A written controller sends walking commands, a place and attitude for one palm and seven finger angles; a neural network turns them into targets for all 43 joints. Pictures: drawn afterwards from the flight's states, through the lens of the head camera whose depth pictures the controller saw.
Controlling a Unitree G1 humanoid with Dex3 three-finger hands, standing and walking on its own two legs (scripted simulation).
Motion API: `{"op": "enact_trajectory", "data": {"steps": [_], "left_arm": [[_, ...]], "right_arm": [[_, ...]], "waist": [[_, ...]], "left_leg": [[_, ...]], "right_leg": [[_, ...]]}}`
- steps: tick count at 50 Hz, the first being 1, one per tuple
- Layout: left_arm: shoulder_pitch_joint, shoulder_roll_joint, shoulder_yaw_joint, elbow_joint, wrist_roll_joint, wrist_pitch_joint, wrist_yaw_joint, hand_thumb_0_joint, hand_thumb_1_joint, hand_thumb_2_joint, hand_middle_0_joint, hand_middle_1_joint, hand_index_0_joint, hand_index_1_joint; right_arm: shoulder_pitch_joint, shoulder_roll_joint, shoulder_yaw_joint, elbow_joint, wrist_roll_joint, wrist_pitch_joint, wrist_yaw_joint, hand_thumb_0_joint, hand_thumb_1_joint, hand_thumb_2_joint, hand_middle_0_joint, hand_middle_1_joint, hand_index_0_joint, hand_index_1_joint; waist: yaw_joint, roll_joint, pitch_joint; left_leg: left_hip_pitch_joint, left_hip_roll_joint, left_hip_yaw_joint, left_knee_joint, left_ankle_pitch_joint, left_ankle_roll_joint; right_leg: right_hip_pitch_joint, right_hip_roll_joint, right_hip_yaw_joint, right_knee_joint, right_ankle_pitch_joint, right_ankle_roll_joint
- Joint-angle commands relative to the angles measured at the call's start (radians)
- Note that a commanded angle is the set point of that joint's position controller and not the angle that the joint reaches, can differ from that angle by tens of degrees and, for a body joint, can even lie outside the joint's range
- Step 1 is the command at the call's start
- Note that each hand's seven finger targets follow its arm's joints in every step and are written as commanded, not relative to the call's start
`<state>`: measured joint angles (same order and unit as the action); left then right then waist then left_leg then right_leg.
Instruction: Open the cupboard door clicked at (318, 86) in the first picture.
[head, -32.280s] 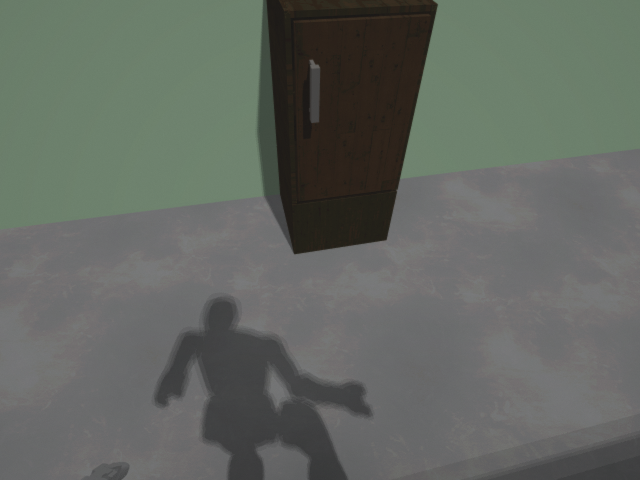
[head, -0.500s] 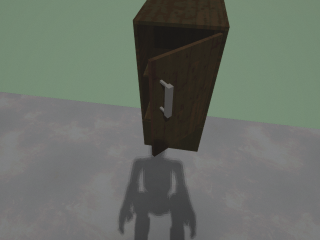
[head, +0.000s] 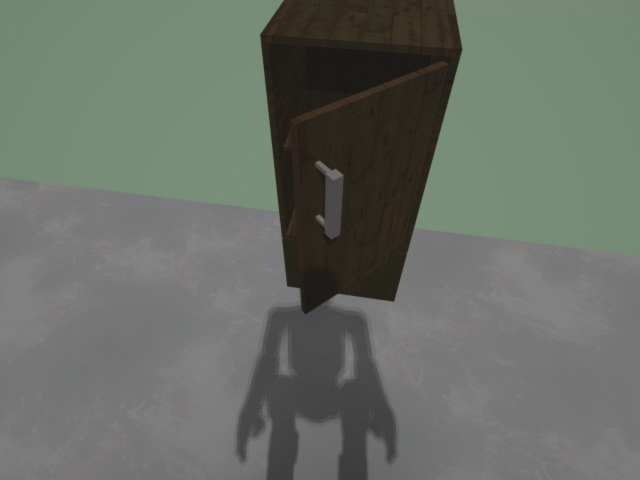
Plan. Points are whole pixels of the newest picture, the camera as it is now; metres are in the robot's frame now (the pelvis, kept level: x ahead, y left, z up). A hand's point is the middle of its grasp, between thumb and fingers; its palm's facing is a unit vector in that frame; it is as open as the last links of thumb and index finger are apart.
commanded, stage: look to check the result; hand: left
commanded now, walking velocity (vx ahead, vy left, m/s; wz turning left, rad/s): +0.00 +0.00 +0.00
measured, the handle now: (326, 200) +0.61 +0.02 -0.04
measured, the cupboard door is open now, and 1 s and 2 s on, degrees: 46 46 46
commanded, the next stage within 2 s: walk to a spot facing it in 0.24 s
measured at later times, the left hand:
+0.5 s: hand out of the picture +0.00 +0.15 -0.18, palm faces +0.03 -0.98 -0.18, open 7.4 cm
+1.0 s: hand out of the picture +0.12 +0.16 -0.17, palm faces -0.23 -0.92 -0.33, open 7.4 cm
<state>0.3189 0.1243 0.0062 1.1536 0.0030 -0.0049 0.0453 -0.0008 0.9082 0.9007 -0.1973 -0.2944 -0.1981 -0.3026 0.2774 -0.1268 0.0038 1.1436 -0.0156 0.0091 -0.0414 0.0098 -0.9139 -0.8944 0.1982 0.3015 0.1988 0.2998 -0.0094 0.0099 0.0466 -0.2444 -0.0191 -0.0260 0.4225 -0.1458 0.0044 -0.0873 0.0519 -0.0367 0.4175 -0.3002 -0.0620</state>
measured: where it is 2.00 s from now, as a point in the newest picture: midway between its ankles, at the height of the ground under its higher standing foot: outside the picture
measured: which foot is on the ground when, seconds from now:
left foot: down 0.00-0.94, up 0.96-1.00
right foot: down 0.00-1.00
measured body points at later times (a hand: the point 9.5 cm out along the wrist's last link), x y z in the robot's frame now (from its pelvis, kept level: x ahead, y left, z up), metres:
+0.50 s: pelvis +0.01 -0.01 +0.00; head +0.02 -0.02 +0.45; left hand +0.00 +0.20 -0.16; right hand +0.00 -0.23 -0.17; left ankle +0.05 +0.12 -0.74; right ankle -0.04 -0.08 -0.74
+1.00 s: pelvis -0.01 -0.03 -0.02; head +0.02 -0.07 +0.43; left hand +0.13 +0.21 -0.14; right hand -0.03 -0.29 -0.18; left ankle +0.04 +0.11 -0.71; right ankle -0.04 -0.12 -0.74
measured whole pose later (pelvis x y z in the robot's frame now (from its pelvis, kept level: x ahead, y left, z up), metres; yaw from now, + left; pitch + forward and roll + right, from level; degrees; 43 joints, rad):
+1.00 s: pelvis -0.01 -0.03 -0.02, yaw -17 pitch +0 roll +2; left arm 0.17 0.24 0.09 0.94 0.03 0.03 0.00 0.00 0.91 0.90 -0.20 -0.29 -0.20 -0.30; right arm 0.18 -0.22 -0.06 0.98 -0.02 0.05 -0.03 0.01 -0.90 -0.89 0.20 0.30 0.20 0.30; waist 0.01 0.04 0.11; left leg -0.41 0.12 0.11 0.87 -0.47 -0.04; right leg -0.32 0.00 -0.01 0.68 -0.34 -0.04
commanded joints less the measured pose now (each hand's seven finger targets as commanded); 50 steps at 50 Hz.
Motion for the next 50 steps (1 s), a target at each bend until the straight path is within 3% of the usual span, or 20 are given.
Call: {"op": "enact_trajectory", "data": {"steps": [1, 18, 22, 26, 31, 33, 34, 35, 36, 37, 38, 40, 43, 44, 45, 46, 47, 48, 49, 50], "left_arm": [[0.083, 0.093, 0.018, -0.020, 0.001, -0.011, 0.002, 0.000, 0.900, 0.900, -0.200, -0.300, -0.200, -0.300], [0.075, 0.099, 0.018, -0.023, -0.001, -0.011, 0.004, 0.000, 0.900, 0.900, -0.200, -0.300, -0.200, -0.300], [0.061, 0.119, 0.042, -0.043, 0.004, 0.006, 0.002, 0.000, 0.900, 0.900, -0.200, -0.300, -0.200, -0.300], [0.043, 0.151, 0.072, -0.074, 0.011, 0.022, -0.006, 0.000, 0.900, 0.900, -0.200, -0.300, -0.200, -0.300], [0.000, 0.172, 0.094, -0.118, 0.014, 0.032, -0.015, 0.000, 0.900, 0.900, -0.200, -0.300, -0.200, -0.300], [-0.020, 0.175, 0.098, -0.139, 0.013, 0.036, -0.021, 0.000, 0.900, 0.900, -0.200, -0.300, -0.200, -0.300], [-0.023, 0.162, 0.098, -0.150, 0.013, 0.037, -0.024, 0.000, 0.900, 0.900, -0.200, -0.300, -0.200, -0.300], [-0.031, 0.150, 0.098, -0.161, 0.012, 0.039, -0.028, 0.000, 0.900, 0.900, -0.200, -0.300, -0.200, -0.300], [-0.056, 0.134, 0.096, -0.177, 0.011, 0.040, -0.033, 0.000, 0.900, 0.900, -0.200, -0.300, -0.200, -0.300], [-0.085, 0.139, 0.098, -0.194, 0.013, 0.045, -0.039, 0.000, 0.900, 0.900, -0.200, -0.300, -0.200, -0.300], [-0.094, 0.142, 0.100, -0.209, 0.015, 0.048, -0.046, 0.000, 0.900, 0.900, -0.200, -0.300, -0.200, -0.300], [-0.099, 0.131, 0.102, -0.219, 0.018, 0.051, -0.059, 0.000, 0.900, 0.900, -0.200, -0.300, -0.200, -0.300], [-0.064, 0.126, 0.096, -0.229, 0.017, 0.050, -0.067, 0.000, 0.900, 0.900, -0.200, -0.300, -0.200, -0.300], [-0.031, 0.136, 0.098, -0.221, 0.017, 0.048, -0.068, 0.000, 0.900, 0.900, -0.200, -0.300, -0.200, -0.300], [0.012, 0.157, 0.105, -0.210, 0.019, 0.045, -0.066, 0.000, 0.900, 0.900, -0.200, -0.300, -0.200, -0.300], [0.034, 0.233, 0.115, -0.210, 0.028, 0.035, -0.057, 0.000, 0.900, 0.900, -0.200, -0.300, -0.200, -0.300], [0.018, 0.344, 0.135, -0.226, 0.036, 0.030, -0.042, 0.000, 0.900, 0.900, -0.200, -0.300, -0.200, -0.300], [0.024, 0.351, 0.136, -0.232, 0.022, 0.029, -0.033, 0.000, 0.900, 0.900, -0.200, -0.300, -0.200, -0.300], [-0.029, 0.347, 0.130, -0.253, 0.023, 0.032, -0.034, 0.000, 0.900, 0.900, -0.200, -0.300, -0.200, -0.300], [-0.097, 0.304, 0.129, -0.272, 0.027, 0.034, -0.029, 0.000, 0.900, 0.900, -0.200, -0.300, -0.200, -0.300]], "right_arm": [[0.060, -0.087, -0.013, -0.018, -0.003, -0.009, -0.007, 0.000, -0.900, -0.900, 0.200, 0.300, 0.200, 0.300], [0.049, -0.088, -0.010, -0.008, -0.004, -0.010, -0.009, 0.000, -0.900, -0.900, 0.200, 0.300, 0.200, 0.300], [0.050, -0.104, -0.028, -0.018, -0.004, 0.003, -0.018, 0.000, -0.900, -0.900, 0.200, 0.300, 0.200, 0.300], [0.028, -0.122, -0.052, -0.057, -0.004, 0.015, -0.023, 0.000, -0.900, -0.900, 0.200, 0.300, 0.200, 0.300], [0.016, -0.123, -0.068, -0.100, -0.006, 0.017, -0.023, 0.000, -0.900, -0.900, 0.200, 0.300, 0.200, 0.300], [0.026, -0.145, -0.073, -0.110, -0.007, 0.011, -0.026, 0.000, -0.900, -0.900, 0.200, 0.300, 0.200, 0.300], [0.028, -0.167, -0.079, -0.116, -0.010, 0.009, -0.029, 0.000, -0.900, -0.900, 0.200, 0.300, 0.200, 0.300], [0.044, -0.195, -0.086, -0.120, -0.013, 0.008, -0.031, 0.000, -0.900, -0.900, 0.200, 0.300, 0.200, 0.300], [0.065, -0.216, -0.091, -0.124, -0.015, 0.003, -0.032, 0.000, -0.900, -0.900, 0.200, 0.300, 0.200, 0.300], [0.077, -0.227, -0.093, -0.131, -0.020, -0.004, -0.030, 0.000, -0.900, -0.900, 0.200, 0.300, 0.200, 0.300], [0.063, -0.234, -0.088, -0.145, -0.023, -0.008, -0.029, 0.000, -0.900, -0.900, 0.200, 0.300, 0.200, 0.300], [0.000, -0.239, -0.089, -0.176, -0.025, -0.010, -0.025, 0.000, -0.900, -0.900, 0.200, 0.300, 0.200, 0.300], [-0.057, -0.264, -0.097, -0.208, -0.029, -0.004, -0.018, 0.000, -0.900, -0.900, 0.200, 0.300, 0.200, 0.300], [-0.073, -0.270, -0.099, -0.216, -0.025, 0.000, -0.014, 0.000, -0.900, -0.900, 0.200, 0.300, 0.200, 0.300], [-0.093, -0.262, -0.101, -0.226, -0.017, 0.006, -0.011, 0.000, -0.900, -0.900, 0.200, 0.300, 0.200, 0.300], [-0.094, -0.223, -0.099, -0.246, -0.006, 0.014, -0.004, 0.000, -0.900, -0.900, 0.200, 0.300, 0.200, 0.300], [-0.129, -0.154, -0.087, -0.290, -0.003, 0.016, 0.008, 0.000, -0.900, -0.900, 0.200, 0.300, 0.200, 0.300], [-0.168, -0.194, -0.091, -0.299, -0.007, 0.022, 0.011, 0.000, -0.900, -0.900, 0.200, 0.300, 0.200, 0.300], [-0.145, -0.187, -0.093, -0.294, 0.001, 0.023, 0.020, 0.000, -0.900, -0.900, 0.200, 0.300, 0.200, 0.300], [-0.172, -0.185, -0.096, -0.286, -0.004, 0.026, 0.016, 0.000, -0.900, -0.900, 0.200, 0.300, 0.200, 0.300]], "waist": [[0.006, -0.008, 0.031], [0.006, -0.010, 0.045], [0.003, -0.010, 0.058], [0.005, -0.071, 0.035], [-0.003, -0.040, 0.032], [-0.009, 0.016, 0.027], [-0.008, 0.077, 0.024], [-0.012, 0.148, 0.020], [-0.018, 0.224, 0.010], [-0.023, 0.223, 0.000], [-0.013, 0.189, -0.007], [0.011, 0.141, -0.018], [0.035, 0.124, -0.071], [0.052, 0.112, -0.083], [0.076, 0.054, -0.086], [0.087, -0.160, -0.073], [0.097, -0.417, -0.022], [0.113, -0.316, -0.019], [0.072, -0.222, -0.020], [0.050, -0.230, 0.008]], "left_leg": [[0.077, 0.097, -0.076, -0.035, 0.123, 0.034], [0.078, 0.095, -0.060, -0.030, 0.134, 0.028], [0.066, 0.113, -0.022, 0.027, 0.106, 0.022], [0.024, 0.112, 0.038, 0.104, 0.033, 0.006], [0.022, 0.114, 0.063, 0.143, -0.027, -0.008], [0.066, 0.162, 0.023, 0.090, 0.028, 0.011], [0.095, 0.211, -0.034, 0.049, 0.050, 0.038], [0.119, 0.285, -0.109, -0.012, 0.052, 0.081], [0.115, 0.383, -0.204, -0.096, 0.072, 0.145], [0.108, 0.452, -0.239, -0.156, 0.093, 0.194], [0.098, 0.459, -0.230, -0.162, 0.094, 0.207], [0.060, 0.430, -0.125, -0.143, 0.078, 0.179], [0.033, 0.384, 0.010, -0.046, 0.119, 0.124], [0.005, 0.358, 0.059, 0.010, 0.080, 0.094], [-0.052, 0.312, 0.108, 0.102, -0.003, 0.052], [-0.150, 0.202, 0.184, 0.277, -0.189, -0.014], [-0.349, 0.068, 0.202, 0.535, -0.476, -0.061], [-0.362, 0.086, 0.070, 0.669, -0.464, -0.044], [-0.348, 0.105, 0.056, 0.708, -0.415, -0.039], [-0.358, 0.105, 0.034, 0.726, -0.350, -0.041]], "right_leg": [[-0.106, -0.139, 0.111, -0.115, 0.144, 0.008], [-0.083, -0.145, 0.115, -0.122, 0.220, 0.015], [-0.115, -0.144, 0.151, -0.089, 0.268, 0.002], [-0.116, -0.165, 0.218, -0.056, 0.336, -0.021], [-0.174, -0.169, 0.286, -0.014, 0.337, -0.051], [-0.221, -0.119, 0.255, 0.043, 0.324, -0.031], [-0.265, -0.075, 0.227, 0.094, 0.269, -0.013], [-0.314, -0.027, 0.175, 0.186, 0.159, 0.004], [-0.340, 0.004, 0.108, 0.349, -0.075, 0.020], [-0.371, -0.013, 0.070, 0.518, -0.266, 0.034], [-0.378, -0.043, 0.082, 0.583, -0.294, 0.041], [-0.352, -0.078, 0.072, 0.563, -0.259, 0.045], [-0.229, -0.075, 0.010, 0.370, -0.188, 0.051], [-0.166, -0.065, -0.011, 0.272, -0.101, 0.054], [-0.083, -0.056, -0.020, 0.126, 0.034, 0.055], [-0.038, -0.151, 0.149, -0.052, 0.117, 0.020], [-0.047, -0.388, 0.532, -0.161, 0.244, -0.079], [-0.066, -0.409, 0.533, -0.135, 0.302, -0.148], [-0.129, -0.386, 0.464, -0.132, 0.116, -0.165], [-0.154, -0.314, 0.464, -0.119, 0.125, -0.150]]}}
